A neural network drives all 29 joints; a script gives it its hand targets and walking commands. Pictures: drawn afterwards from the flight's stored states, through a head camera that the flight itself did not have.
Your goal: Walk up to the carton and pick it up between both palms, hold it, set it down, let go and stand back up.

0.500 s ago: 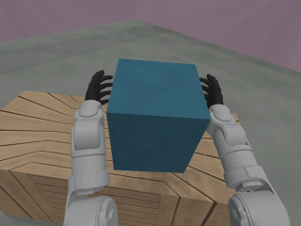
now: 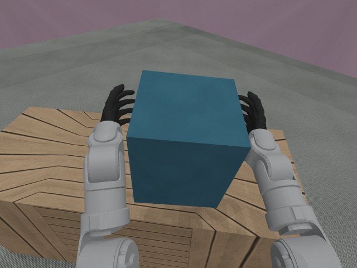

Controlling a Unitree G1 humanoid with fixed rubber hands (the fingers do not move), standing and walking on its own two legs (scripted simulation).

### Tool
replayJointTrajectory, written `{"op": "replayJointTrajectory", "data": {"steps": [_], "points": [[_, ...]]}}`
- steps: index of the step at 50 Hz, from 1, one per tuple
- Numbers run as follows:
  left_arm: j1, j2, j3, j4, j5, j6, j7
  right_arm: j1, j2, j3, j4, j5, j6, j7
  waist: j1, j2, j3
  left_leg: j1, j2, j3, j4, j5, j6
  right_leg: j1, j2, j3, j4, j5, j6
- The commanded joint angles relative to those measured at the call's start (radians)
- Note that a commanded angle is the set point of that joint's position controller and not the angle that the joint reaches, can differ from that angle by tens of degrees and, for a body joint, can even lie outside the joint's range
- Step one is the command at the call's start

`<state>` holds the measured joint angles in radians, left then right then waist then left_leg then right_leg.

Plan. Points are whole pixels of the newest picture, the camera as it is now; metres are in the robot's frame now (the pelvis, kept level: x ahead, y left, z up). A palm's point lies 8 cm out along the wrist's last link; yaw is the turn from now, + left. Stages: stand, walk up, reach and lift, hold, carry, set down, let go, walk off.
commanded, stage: hold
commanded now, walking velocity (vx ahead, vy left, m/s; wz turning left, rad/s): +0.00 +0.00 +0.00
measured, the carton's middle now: (182, 143) +0.38 -0.01 +0.12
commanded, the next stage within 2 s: none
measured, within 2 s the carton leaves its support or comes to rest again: neither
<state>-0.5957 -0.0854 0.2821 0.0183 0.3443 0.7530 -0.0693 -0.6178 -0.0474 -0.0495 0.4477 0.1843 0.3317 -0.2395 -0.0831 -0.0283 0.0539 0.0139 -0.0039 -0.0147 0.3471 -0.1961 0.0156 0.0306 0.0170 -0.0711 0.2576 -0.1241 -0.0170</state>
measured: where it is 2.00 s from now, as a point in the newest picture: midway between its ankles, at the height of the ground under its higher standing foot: outside the picture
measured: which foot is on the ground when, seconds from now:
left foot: down 0.00-1.00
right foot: down 0.00-1.00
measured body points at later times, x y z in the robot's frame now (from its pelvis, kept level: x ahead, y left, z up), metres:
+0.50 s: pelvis +0.00 +0.00 +0.00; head -0.05 +0.02 +0.45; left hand +0.36 +0.15 +0.21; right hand +0.37 -0.16 +0.18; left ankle +0.01 +0.11 -0.75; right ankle +0.02 -0.11 -0.75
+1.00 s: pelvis +0.00 +0.00 +0.00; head -0.05 +0.02 +0.45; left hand +0.37 +0.15 +0.21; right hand +0.37 -0.16 +0.18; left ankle +0.01 +0.11 -0.75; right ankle +0.02 -0.11 -0.75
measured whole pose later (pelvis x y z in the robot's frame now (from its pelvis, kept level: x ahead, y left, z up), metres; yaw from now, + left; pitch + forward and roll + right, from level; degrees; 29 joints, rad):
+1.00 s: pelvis +0.00 +0.00 +0.00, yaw +1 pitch -10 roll -1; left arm -0.59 -0.08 0.29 0.00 0.35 0.77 -0.08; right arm -0.63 -0.03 -0.05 0.46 0.17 0.32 -0.23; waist -0.09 -0.04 0.07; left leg 0.03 0.00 -0.03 0.34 -0.19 0.01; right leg 0.05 0.02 -0.09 0.25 -0.13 -0.02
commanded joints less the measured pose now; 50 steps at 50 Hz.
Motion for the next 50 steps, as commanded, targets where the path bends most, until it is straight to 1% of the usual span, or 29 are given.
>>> {"op": "replayJointTrajectory", "data": {"steps": [1,4,7,10,13,16,20,24,28,31,34,39,46,50], "points": [[-0.583,-0.447,-0.447,-0.051,-0.135,-0.032,-0.105,-0.824,0.555,0.405,-0.301,0.07,-0.079,0.131,0.034,0.002,-0.357,0.014,-0.02,0.035,-0.055,0.25,-0.016,0.142,0.042,-0.018,0.004,0.125,0.041],[-0.595,-0.446,-0.441,-0.046,-0.127,-0.022,-0.11,-0.817,0.553,0.381,-0.28,0.061,-0.078,0.133,0.022,0.018,-0.336,0.011,-0.021,0.04,-0.061,0.229,-0.018,0.139,0.037,-0.015,-0.002,0.111,0.04],[-0.607,-0.446,-0.446,-0.048,-0.124,-0.017,-0.119,-0.798,0.554,0.361,-0.255,0.054,-0.074,0.13,-0.001,0.041,-0.323,0.009,-0.025,0.044,-0.063,0.214,-0.026,0.144,0.029,-0.014,-0.002,0.119,0.044],[-0.615,-0.443,-0.454,-0.052,-0.127,-0.018,-0.126,-0.79,0.554,0.346,-0.254,0.047,-0.075,0.126,-0.021,0.057,-0.326,0.007,-0.031,0.044,-0.06,0.209,-0.033,0.156,0.023,-0.015,0.001,0.14,0.049],[-0.613,-0.443,-0.471,-0.063,-0.136,-0.023,-0.129,-0.794,0.555,0.353,-0.278,0.049,-0.079,0.12,-0.031,0.065,-0.354,0.015,-0.034,0.04,-0.048,0.231,-0.039,0.173,0.022,-0.02,0.01,0.182,0.055],[-0.61,-0.444,-0.487,-0.078,-0.148,-0.033,-0.126,-0.805,0.56,0.375,-0.31,0.058,-0.083,0.115,-0.03,0.06,-0.391,0.028,-0.036,0.034,-0.033,0.269,-0.042,0.187,0.026,-0.024,0.02,0.223,0.06],[-0.595,-0.442,-0.493,-0.087,-0.157,-0.043,-0.118,-0.81,0.56,0.407,-0.338,0.068,-0.084,0.112,-0.017,0.035,-0.407,0.038,-0.035,0.028,-0.025,0.3,-0.038,0.189,0.033,-0.026,0.026,0.25,0.061],[-0.585,-0.442,-0.476,-0.073,-0.152,-0.044,-0.112,-0.821,0.558,0.418,-0.342,0.067,-0.085,0.118,0.007,0.008,-0.389,0.028,-0.029,0.03,-0.038,0.271,-0.025,0.167,0.037,-0.026,0.017,0.199,0.055],[-0.591,-0.443,-0.453,-0.049,-0.138,-0.035,-0.111,-0.822,0.557,0.395,-0.306,0.055,-0.085,0.129,0.021,0.008,-0.349,0.01,-0.022,0.037,-0.06,0.218,-0.015,0.14,0.036,-0.023,0.002,0.117,0.044],[-0.607,-0.447,-0.452,-0.05,-0.136,-0.031,-0.11,-0.819,0.556,0.377,-0.285,0.049,-0.087,0.135,0.015,0.025,-0.348,0.008,-0.02,0.04,-0.065,0.204,-0.017,0.134,0.034,-0.021,-0.002,0.09,0.039],[-0.615,-0.448,-0.453,-0.039,-0.132,-0.026,-0.112,-0.818,0.551,0.356,-0.266,0.042,-0.089,0.137,0.003,0.044,-0.341,0.01,-0.021,0.042,-0.065,0.194,-0.021,0.13,0.031,-0.021,-0.004,0.079,0.039],[-0.621,-0.445,-0.462,-0.044,-0.134,-0.028,-0.116,-0.806,0.552,0.344,-0.254,0.038,-0.09,0.132,-0.018,0.061,-0.353,0.017,-0.026,0.042,-0.057,0.208,-0.031,0.147,0.026,-0.023,0.003,0.118,0.046],[-0.593,-0.443,-0.482,-0.08,-0.148,-0.039,-0.118,-0.809,0.559,0.4,-0.323,0.067,-0.093,0.115,-0.018,0.04,-0.403,0.048,-0.035,0.031,-0.022,0.311,-0.037,0.192,0.031,-0.026,0.023,0.255,0.06],[-0.577,-0.436,-0.472,-0.081,-0.141,-0.038,-0.12,-0.8,0.556,0.415,-0.329,0.07,-0.087,0.112,-0.005,0.02,-0.377,0.038,-0.033,0.031,-0.03,0.301,-0.031,0.189,0.032,-0.024,0.02,0.252,0.06]]}}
